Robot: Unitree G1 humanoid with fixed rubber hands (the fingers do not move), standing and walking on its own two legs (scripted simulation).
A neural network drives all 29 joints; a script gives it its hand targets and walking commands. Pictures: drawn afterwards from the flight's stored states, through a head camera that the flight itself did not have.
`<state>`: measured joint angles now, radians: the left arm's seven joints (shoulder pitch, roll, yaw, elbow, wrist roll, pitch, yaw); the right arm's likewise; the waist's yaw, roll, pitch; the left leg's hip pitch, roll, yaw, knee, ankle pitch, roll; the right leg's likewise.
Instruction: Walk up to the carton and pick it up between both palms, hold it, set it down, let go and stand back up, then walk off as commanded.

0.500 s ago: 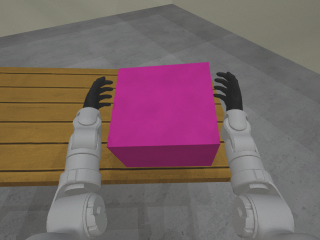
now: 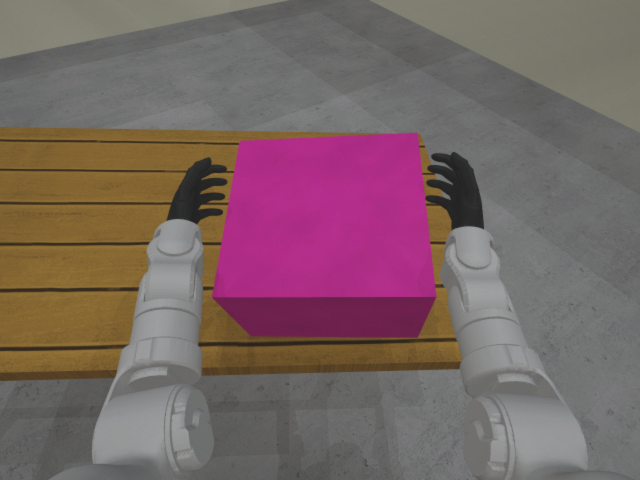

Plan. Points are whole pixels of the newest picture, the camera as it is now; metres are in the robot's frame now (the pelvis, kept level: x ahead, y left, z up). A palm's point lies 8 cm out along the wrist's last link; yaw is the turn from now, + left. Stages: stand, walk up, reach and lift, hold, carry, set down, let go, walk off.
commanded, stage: set down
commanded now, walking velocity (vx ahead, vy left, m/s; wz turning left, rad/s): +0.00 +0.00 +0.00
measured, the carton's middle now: (329, 240) +0.43 -0.01 +0.02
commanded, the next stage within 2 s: none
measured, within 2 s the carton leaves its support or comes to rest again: neither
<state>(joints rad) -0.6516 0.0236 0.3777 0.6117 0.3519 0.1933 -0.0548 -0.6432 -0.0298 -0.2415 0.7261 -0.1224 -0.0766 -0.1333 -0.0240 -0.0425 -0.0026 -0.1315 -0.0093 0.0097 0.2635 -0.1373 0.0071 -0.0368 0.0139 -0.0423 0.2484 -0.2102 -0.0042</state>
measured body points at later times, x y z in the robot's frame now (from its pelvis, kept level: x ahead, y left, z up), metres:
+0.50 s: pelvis +0.00 +0.00 +0.00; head +0.01 +0.01 +0.45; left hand +0.41 +0.17 +0.09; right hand +0.40 -0.18 +0.11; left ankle +0.00 +0.11 -0.75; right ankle -0.05 -0.10 -0.75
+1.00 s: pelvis +0.01 -0.01 +0.00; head +0.05 +0.01 +0.45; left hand +0.44 +0.17 +0.07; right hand +0.42 -0.18 +0.08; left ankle +0.00 +0.11 -0.75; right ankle -0.05 -0.10 -0.75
